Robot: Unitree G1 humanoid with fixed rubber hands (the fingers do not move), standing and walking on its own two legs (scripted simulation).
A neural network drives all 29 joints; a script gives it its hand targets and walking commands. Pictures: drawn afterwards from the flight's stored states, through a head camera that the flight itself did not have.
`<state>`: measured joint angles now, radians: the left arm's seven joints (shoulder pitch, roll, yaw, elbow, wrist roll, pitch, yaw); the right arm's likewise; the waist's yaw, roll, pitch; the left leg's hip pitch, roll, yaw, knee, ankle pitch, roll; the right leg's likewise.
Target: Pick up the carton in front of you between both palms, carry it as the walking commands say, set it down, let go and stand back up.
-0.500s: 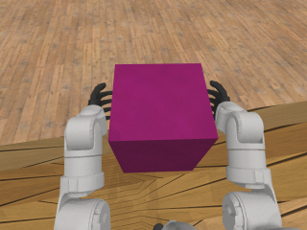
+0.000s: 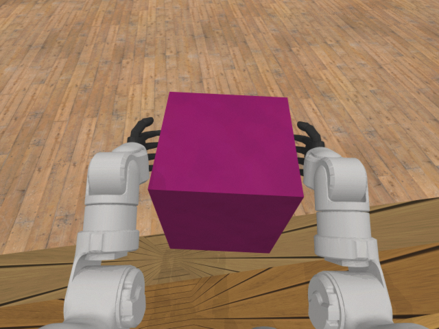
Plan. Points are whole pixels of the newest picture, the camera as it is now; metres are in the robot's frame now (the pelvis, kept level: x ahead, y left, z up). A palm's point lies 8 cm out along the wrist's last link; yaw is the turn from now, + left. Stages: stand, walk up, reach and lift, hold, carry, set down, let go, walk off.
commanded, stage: carry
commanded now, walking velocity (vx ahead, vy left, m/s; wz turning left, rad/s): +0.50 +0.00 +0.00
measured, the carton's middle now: (223, 179) +0.38 +0.00 +0.06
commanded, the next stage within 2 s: none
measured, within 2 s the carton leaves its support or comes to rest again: neither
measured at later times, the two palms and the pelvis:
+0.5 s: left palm (173, 105) +0.70 +0.14 +0.00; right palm (275, 100) +0.71 -0.16 +0.00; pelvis +0.34 -0.02 -0.11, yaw -1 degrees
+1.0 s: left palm (181, 73) +1.05 +0.16 -0.11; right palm (254, 77) +1.03 -0.14 -0.12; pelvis +0.68 +0.03 -0.21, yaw -1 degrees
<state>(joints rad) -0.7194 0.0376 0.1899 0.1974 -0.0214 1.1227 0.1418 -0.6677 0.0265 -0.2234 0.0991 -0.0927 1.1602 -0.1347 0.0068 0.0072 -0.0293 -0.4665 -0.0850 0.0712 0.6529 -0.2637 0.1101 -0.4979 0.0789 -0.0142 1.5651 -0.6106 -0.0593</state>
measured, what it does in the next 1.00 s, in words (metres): goes down: right foot 0.10 m lower, then left foot 0.10 m lower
